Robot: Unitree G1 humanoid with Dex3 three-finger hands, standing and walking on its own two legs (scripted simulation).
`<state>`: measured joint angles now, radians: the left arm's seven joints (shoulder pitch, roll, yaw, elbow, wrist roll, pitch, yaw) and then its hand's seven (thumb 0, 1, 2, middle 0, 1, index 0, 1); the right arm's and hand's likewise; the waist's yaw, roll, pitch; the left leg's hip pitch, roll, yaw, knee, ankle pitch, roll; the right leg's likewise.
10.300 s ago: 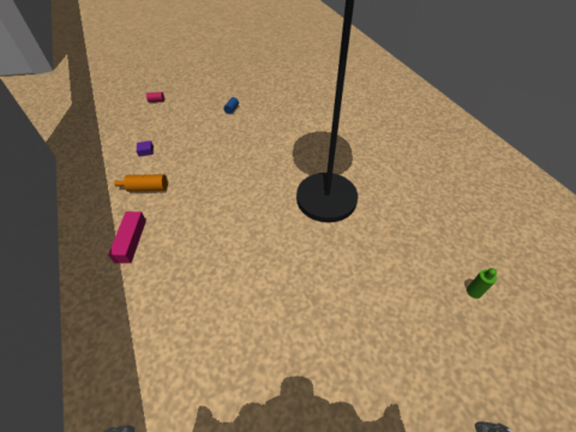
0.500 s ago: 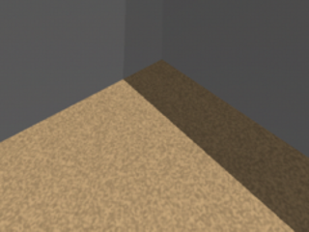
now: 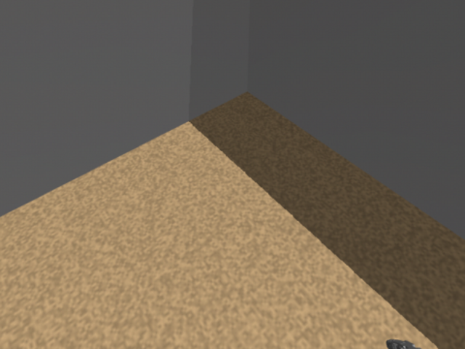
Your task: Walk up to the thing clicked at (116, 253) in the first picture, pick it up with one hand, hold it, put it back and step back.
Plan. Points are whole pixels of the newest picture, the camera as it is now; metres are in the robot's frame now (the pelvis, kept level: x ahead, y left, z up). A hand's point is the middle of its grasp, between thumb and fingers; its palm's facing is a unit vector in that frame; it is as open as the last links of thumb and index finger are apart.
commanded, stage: walk up
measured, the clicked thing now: out of the picture -1.32 +0.69 -0.75
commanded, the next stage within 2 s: none
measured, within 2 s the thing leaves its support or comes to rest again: neither
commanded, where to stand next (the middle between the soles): +0.03 -0.01 m, yaw +143 degrees
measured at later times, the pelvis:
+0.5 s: pelvis -0.05 -0.01 -0.01, yaw +20 degrees
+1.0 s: pelvis -0.03 -0.08 -0.01, yaw +45 degrees
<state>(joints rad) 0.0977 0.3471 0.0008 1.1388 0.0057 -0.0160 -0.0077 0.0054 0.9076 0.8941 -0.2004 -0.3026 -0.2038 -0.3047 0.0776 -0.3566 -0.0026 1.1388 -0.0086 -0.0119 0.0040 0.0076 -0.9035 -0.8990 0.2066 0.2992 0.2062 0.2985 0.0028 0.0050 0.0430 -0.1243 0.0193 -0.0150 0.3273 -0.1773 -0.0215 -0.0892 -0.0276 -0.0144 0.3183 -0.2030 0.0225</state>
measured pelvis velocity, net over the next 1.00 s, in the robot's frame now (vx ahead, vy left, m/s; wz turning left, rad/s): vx -0.03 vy -0.08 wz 0.79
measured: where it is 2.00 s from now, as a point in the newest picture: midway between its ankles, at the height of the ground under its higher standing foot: outside the picture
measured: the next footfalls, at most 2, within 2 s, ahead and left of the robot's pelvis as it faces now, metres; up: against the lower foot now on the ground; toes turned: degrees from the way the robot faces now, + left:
right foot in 0.66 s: +0.01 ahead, -0.12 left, +0.00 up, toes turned +32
left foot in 1.14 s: -0.08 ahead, +0.04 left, +0.00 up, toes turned +57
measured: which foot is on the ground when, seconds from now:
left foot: down 0.00-0.68, up 0.70-1.00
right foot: down 0.00-0.30, up 0.32-0.64, down 0.66-1.00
